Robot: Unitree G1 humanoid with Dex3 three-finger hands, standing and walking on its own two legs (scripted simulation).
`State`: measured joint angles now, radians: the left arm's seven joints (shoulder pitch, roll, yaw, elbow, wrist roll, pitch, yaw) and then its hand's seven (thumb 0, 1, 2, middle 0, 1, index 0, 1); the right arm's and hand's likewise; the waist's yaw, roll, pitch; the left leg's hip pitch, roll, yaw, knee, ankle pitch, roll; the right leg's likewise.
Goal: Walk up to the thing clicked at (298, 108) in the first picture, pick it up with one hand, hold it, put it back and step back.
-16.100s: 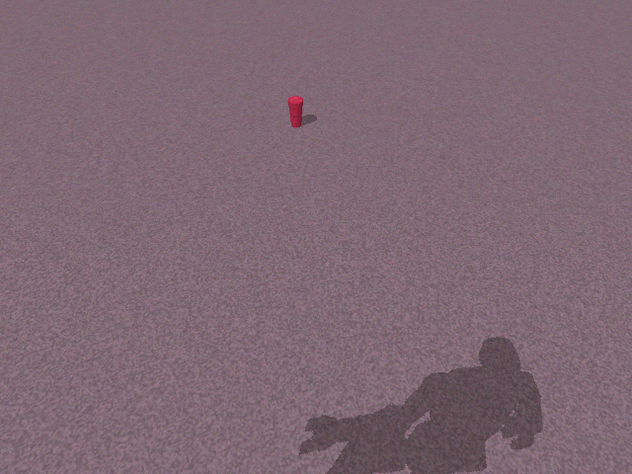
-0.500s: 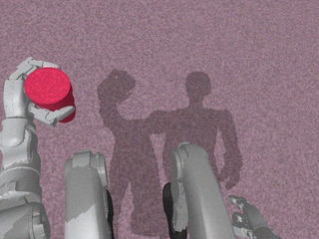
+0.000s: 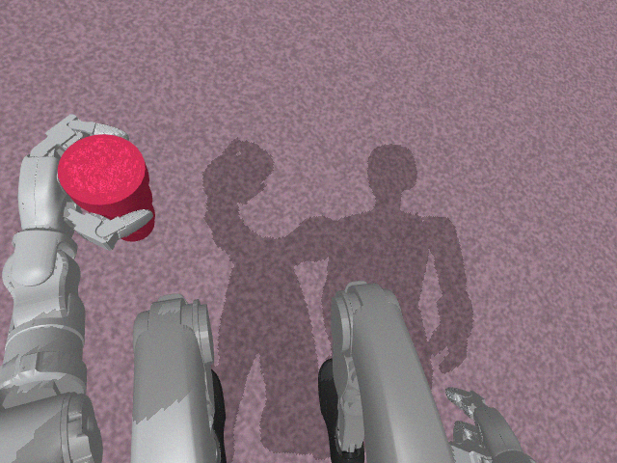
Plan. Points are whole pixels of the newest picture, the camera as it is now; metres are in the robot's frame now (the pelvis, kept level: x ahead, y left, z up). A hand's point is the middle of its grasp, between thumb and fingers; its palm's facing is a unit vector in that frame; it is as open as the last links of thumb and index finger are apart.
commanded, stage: lift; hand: left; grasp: from the side
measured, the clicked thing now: (120, 200) +0.44 +0.21 -0.06
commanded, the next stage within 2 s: hold in 1.92 s
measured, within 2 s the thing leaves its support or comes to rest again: neither
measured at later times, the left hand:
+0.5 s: hand (54, 165) +0.41 +0.21 +0.09, palm faces +0.01 -1.00 -0.05, open 10.8 cm
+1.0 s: hand out of the picture +0.38 +0.22 +0.26, palm faces +0.06 -1.00 -0.04, open 10.8 cm
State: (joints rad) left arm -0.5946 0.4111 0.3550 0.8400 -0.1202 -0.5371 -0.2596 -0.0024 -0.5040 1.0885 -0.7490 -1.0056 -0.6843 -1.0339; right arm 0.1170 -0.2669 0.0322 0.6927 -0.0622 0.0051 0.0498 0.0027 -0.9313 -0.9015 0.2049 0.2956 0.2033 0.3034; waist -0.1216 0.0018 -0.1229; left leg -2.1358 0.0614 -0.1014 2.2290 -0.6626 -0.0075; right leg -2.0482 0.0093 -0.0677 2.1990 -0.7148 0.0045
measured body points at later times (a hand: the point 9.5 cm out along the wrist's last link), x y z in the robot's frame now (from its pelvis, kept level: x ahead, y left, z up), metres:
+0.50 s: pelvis +0.01 +0.00 +0.09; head +0.19 +0.03 +0.51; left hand +0.40 +0.27 +0.10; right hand +0.17 -0.25 -0.03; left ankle +0.09 +0.13 -0.35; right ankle +0.09 -0.12 -0.35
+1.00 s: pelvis +0.04 +0.01 +0.24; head +0.15 +0.03 +0.68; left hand +0.37 +0.27 +0.27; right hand +0.21 -0.23 +0.13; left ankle +0.09 +0.13 -0.35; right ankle +0.09 -0.12 -0.35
